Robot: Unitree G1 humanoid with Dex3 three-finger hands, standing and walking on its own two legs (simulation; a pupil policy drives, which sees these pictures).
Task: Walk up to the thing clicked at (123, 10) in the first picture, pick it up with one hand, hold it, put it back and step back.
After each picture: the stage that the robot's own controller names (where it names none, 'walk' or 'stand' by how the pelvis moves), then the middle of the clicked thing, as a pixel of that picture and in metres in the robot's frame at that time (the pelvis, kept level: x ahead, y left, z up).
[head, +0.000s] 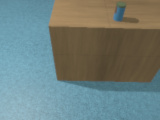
stand; (119, 11) +1.01 -0.25 -0.07
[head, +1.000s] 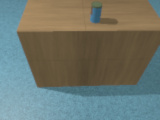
walk; (95, 12) +0.91 -0.04 -0.05
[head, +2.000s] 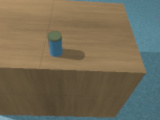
walk; (55, 44) +0.59 +0.19 -0.06
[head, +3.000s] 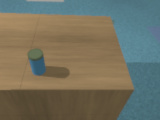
stand; (37, 62) +0.52 +0.20 -0.05
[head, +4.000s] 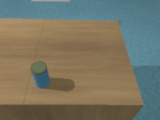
stand; (40, 75) +0.45 +0.19 -0.07
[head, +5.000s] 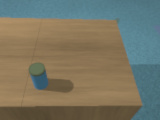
stand; (39, 76) +0.44 +0.19 -0.08
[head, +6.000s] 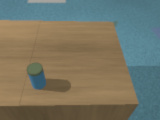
stand; (37, 76) +0.45 +0.21 -0.08
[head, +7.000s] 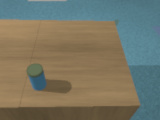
stand; (37, 77) +0.44 +0.21 -0.08
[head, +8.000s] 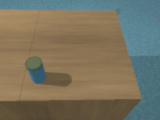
rise first; (36, 70) +0.45 +0.21 -0.08
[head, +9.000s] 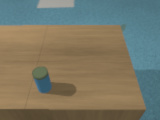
rise first; (42, 80) +0.44 +0.21 -0.07
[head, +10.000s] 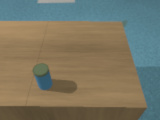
go down; (43, 77) +0.44 +0.20 -0.07
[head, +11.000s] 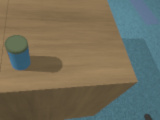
go down; (18, 53) +0.45 +0.19 +0.00
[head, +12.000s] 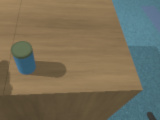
approach; (24, 58) +0.44 +0.19 -0.01
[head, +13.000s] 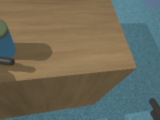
close; (0, 40) +0.47 +0.21 +0.04
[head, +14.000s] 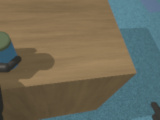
lift; (3, 52) +0.44 +0.20 +0.03
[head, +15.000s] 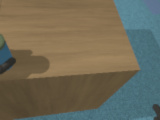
lift; out of the picture +0.43 +0.23 +0.04
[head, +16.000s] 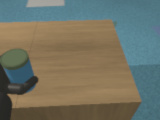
lift; (20, 72) +0.31 +0.18 +0.16
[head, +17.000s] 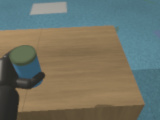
hold; (28, 67) +0.32 +0.16 +0.17
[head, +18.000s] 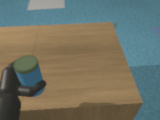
crouch; (30, 76) +0.33 +0.16 +0.12
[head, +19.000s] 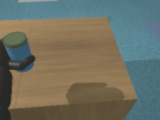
crouch; (19, 52) +0.41 +0.20 +0.13
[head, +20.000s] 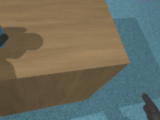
lower; out of the picture +0.50 +0.21 +0.03
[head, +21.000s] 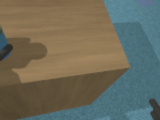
lower; out of the picture +0.48 +0.21 +0.03
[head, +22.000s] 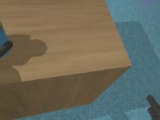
lower; out of the picture +0.49 +0.21 +0.04
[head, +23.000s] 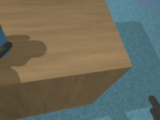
lower; out of the picture +0.48 +0.21 +0.04
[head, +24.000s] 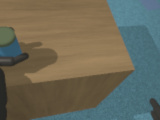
open; (8, 47) +0.46 +0.19 +0.03
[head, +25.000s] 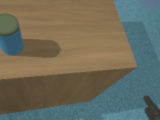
sink last; (9, 36) +0.47 +0.18 +0.03
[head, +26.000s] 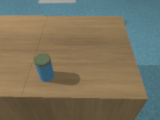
sink last; (44, 68) +0.46 +0.19 -0.02
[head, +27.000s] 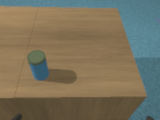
stand; (38, 66) +0.45 +0.19 -0.01
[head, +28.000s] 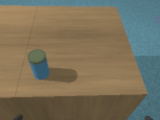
stand; (39, 65) +0.45 +0.18 -0.01
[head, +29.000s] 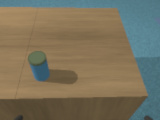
stand; (39, 66) +0.44 +0.18 -0.01
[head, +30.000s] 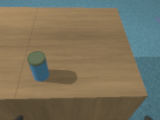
stand; (39, 66) +0.44 +0.18 -0.01
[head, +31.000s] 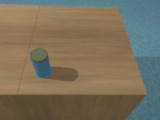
stand; (41, 63) +0.46 +0.18 -0.02
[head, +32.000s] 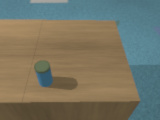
stand; (44, 74) +0.46 +0.18 -0.07
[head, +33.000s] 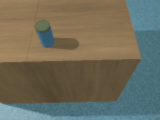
walk; (45, 34) +0.59 +0.20 -0.06
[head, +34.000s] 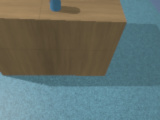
walk; (55, 0) +0.91 +0.13 -0.06
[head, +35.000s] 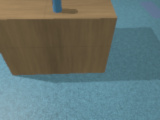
stand; (56, 3) +1.08 +0.20 -0.06
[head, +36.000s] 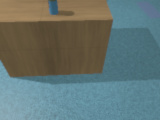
stand; (53, 5) +1.07 +0.22 -0.08
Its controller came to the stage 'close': yes
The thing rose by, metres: 0.22
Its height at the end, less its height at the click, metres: +0.00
